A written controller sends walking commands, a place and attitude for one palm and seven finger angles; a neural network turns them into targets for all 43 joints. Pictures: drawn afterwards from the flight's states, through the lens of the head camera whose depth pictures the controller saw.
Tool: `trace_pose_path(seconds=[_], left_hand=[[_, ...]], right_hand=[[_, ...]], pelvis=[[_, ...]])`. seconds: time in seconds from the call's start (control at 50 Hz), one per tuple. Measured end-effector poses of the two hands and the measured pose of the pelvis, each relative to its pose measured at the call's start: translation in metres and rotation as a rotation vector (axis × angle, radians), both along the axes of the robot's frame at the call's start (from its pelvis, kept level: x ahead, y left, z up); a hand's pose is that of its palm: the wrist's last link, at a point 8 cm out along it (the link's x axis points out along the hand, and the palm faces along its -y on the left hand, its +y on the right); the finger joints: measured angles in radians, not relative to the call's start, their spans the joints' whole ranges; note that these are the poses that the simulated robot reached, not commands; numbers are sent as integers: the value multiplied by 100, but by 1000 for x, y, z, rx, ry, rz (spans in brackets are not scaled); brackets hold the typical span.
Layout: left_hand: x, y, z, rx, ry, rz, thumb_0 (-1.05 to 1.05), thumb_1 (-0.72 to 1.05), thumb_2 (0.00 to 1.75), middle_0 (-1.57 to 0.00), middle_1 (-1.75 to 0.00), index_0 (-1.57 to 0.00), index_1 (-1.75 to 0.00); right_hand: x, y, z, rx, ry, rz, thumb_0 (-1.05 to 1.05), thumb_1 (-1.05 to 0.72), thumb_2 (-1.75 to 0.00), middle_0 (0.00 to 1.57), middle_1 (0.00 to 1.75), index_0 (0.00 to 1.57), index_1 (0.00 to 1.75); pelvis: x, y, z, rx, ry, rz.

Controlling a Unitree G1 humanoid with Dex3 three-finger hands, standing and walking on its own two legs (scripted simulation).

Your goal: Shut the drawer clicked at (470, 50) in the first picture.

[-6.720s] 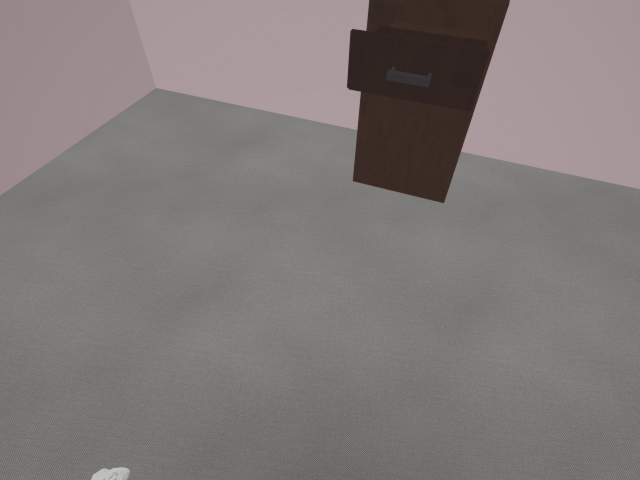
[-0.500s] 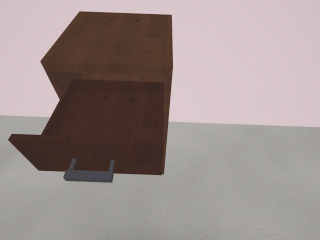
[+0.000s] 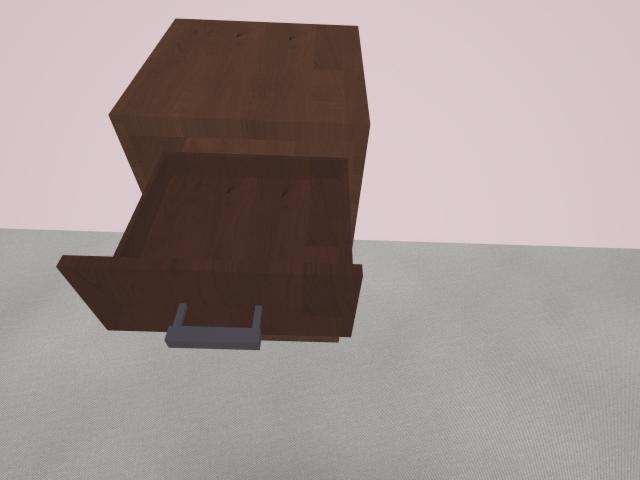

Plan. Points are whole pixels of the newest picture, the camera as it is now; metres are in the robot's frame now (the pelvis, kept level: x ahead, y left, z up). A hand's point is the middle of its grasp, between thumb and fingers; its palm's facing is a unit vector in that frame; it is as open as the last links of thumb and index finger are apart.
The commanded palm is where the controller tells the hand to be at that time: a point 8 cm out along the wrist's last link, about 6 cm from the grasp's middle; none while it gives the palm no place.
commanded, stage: look again from close up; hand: left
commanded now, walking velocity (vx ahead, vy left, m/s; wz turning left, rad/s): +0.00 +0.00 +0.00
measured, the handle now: (217, 324) +0.33 +0.17 -0.04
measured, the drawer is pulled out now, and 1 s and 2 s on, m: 0.30 0.30 0.30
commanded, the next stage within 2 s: shuffle to correct the standing spot in 0.02 s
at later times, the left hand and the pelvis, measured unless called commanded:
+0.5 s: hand out of the picture -0.05 +0.15 -0.17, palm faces -0.02 -0.98 -0.18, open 7.4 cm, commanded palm none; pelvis +0.02 -0.01 +0.00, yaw -1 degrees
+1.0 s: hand out of the picture +0.02 +0.16 -0.17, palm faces -0.01 -0.97 -0.24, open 7.4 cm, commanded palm none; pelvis +0.01 -0.03 +0.00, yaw -1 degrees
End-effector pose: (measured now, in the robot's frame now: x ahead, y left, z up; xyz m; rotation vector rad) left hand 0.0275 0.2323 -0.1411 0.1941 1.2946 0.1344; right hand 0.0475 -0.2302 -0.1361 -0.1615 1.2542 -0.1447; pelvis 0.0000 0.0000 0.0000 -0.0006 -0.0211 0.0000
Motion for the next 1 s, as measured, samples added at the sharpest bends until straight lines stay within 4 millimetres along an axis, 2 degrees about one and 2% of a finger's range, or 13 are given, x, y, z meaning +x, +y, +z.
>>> trace_pose_path(seconds=[0.24,0.34,0.44,0.56,0.66,0.74,0.88,1.0], left_hand=[[-49,3,-2,-22,150,11,0,90,90,-20,-30,-20,-30],[-66,-4,0,-23,215,19,0,90,90,-20,-30,-20,-30],[-77,-19,4,-22,262,39,0,90,90,-20,-30,-20,-30],[-69,-44,-1,-40,279,47,0,90,90,-20,-30,-20,-30],[-44,-66,-5,-61,212,51,0,90,90,-20,-30,-20,-30],[-21,-76,-6,-72,142,49,0,90,90,-20,-30,-20,-30],[-13,-54,-4,-18,109,38,2,92,90,-20,-30,-20,-30],[-10,-29,2,26,45,15,1,91,90,-20,-30,-20,-30]], right_hand=[[-45,13,-2,10,123,-48,0,-90,-90,20,30,20,30],[-59,13,-6,29,181,-73,0,-90,-90,20,30,20,30],[-64,8,-10,47,219,-88,0,-90,-90,20,30,20,30],[-54,-3,-14,50,213,-98,0,-90,-90,20,30,20,30],[-37,-14,-15,41,200,-74,1,-91,-90,20,30,20,30],[-21,-26,-13,24,169,-64,1,-92,-90,20,30,20,30],[9,-38,-9,-5,68,-47,1,-91,-90,20,30,20,30],[22,-35,-4,-9,-13,-15,0,-91,-90,20,30,20,30]], pelvis=[[-2,10,3,11,14,-11],[3,5,3,20,29,-13],[11,-6,2,18,40,-13],[24,-23,-2,15,32,-16],[30,-33,-1,15,20,-12],[30,-36,0,20,15,-12],[21,-35,-1,25,3,-17],[9,-25,-1,-2,6,-20]])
